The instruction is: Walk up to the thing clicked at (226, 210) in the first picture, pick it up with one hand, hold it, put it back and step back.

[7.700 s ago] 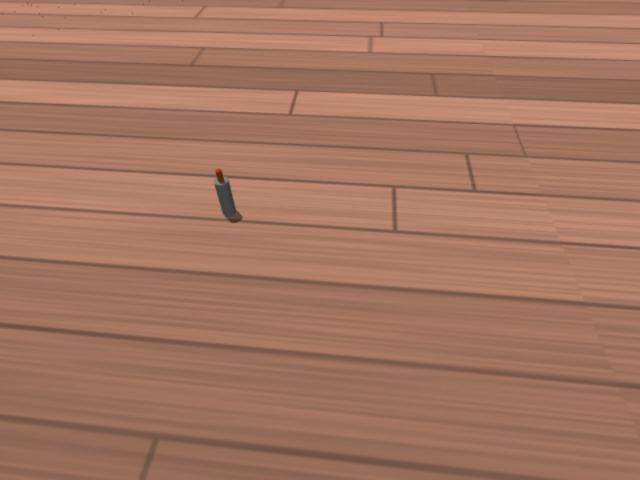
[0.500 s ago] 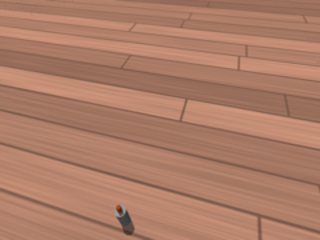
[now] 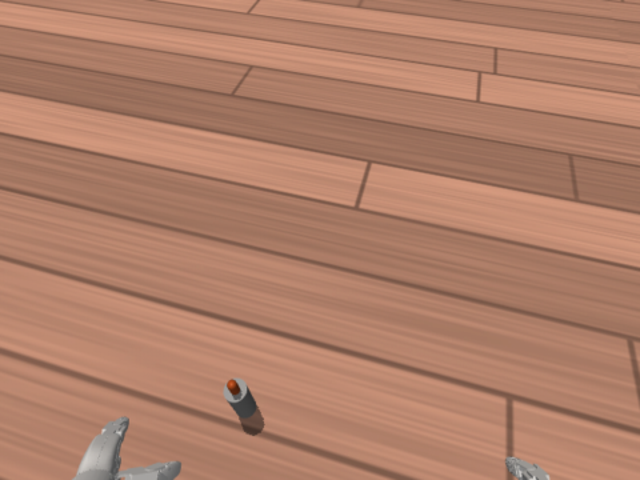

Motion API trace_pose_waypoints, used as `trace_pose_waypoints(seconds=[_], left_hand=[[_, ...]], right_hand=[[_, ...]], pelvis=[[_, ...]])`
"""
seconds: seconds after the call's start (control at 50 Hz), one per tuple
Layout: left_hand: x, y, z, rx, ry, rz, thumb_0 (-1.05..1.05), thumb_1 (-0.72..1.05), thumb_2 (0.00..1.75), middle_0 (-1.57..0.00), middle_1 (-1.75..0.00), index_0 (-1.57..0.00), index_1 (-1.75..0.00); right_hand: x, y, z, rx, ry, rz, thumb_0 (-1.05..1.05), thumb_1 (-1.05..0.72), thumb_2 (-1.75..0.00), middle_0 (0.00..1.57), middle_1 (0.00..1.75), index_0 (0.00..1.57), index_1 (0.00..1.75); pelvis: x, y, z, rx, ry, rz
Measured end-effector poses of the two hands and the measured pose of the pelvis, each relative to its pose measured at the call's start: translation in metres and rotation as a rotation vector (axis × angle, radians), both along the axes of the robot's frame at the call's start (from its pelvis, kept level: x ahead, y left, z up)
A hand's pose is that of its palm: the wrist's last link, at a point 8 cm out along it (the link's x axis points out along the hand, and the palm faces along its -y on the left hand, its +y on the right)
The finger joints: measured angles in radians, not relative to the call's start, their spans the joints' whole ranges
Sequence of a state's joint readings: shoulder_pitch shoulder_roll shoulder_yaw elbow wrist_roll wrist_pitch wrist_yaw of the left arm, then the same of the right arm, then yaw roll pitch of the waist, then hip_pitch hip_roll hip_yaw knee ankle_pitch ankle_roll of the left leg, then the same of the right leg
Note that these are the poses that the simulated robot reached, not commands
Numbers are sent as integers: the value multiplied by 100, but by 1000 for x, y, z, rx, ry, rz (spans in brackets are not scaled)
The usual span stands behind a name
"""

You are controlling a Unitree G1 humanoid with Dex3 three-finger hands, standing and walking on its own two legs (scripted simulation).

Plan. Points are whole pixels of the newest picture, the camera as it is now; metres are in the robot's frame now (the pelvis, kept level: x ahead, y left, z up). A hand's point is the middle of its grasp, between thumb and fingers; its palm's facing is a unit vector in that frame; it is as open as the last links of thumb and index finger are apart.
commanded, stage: go down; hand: left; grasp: from the side
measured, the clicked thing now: (239, 396) +0.39 +0.24 -0.64
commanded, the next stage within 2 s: none
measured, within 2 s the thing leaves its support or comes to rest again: neither
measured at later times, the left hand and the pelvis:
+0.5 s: hand out of the picture +0.15 +0.28 -0.17, palm faces +0.05 -0.94 -0.33, open 17.4 cm; pelvis +0.00 +0.02 -0.05, yaw +0 degrees
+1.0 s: hand (123, 472) +0.17 +0.32 -0.22, palm faces +0.15 -0.95 -0.27, open 17.4 cm; pelvis -0.02 +0.01 -0.12, yaw +0 degrees
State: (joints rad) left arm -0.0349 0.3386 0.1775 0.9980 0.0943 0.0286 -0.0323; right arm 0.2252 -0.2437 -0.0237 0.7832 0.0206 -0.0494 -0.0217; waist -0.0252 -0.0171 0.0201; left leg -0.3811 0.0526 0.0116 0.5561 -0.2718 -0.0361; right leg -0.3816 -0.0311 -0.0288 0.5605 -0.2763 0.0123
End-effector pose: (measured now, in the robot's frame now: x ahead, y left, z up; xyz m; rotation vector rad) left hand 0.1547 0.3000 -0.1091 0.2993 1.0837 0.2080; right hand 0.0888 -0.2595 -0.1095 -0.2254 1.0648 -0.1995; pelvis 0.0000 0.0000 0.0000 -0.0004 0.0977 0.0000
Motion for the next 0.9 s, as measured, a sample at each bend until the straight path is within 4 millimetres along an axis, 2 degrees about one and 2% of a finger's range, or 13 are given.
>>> trace_pose_waypoints(seconds=[0.1,0.22,0.38,0.5,0.62,0.8,0.9], left_hand=[[-2,10,-3,10,22,12,0,10,21,-7,-7,-8,-6],[-7,15,-14,-3,9,19,0,-21,11,-7,-6,-7,-6],[-11,18,-23,-14,-24,16,0,-46,4,-9,-6,-9,-7],[-17,22,-26,-11,-21,23,0,-55,1,-10,-6,-9,-7],[-22,24,-29,-7,-22,32,-1,-57,1,-10,-6,-10,-7],[-27,30,-38,-11,-44,53,-1,-56,2,-9,-6,-9,-6],[-22,42,-54,-24,-90,72,-1,-55,3,-9,-6,-8,-6]], right_hand=[[6,10,-2,10,-50,2,0,-93,-90,21,30,21,30],[22,15,-7,-14,-119,23,1,-88,-89,21,30,21,30],[46,20,-11,-50,-206,51,1,-85,-88,21,30,20,30],[61,28,-13,-65,-267,71,1,-84,-88,21,29,21,30],[68,34,-19,-69,-308,84,1,-84,-88,21,29,21,30],[64,36,-33,-75,-319,89,1,-86,-88,21,30,21,30],[58,31,-46,-90,-309,107,1,-88,-89,21,30,21,30]], pelvis=[[2,7,-7,-5,25,-4],[2,14,-21,-12,61,-2],[3,19,-39,-25,101,3],[2,20,-50,-35,126,10],[1,20,-60,-43,150,15],[-5,17,-75,-50,185,18],[-12,15,-88,-51,216,19]])
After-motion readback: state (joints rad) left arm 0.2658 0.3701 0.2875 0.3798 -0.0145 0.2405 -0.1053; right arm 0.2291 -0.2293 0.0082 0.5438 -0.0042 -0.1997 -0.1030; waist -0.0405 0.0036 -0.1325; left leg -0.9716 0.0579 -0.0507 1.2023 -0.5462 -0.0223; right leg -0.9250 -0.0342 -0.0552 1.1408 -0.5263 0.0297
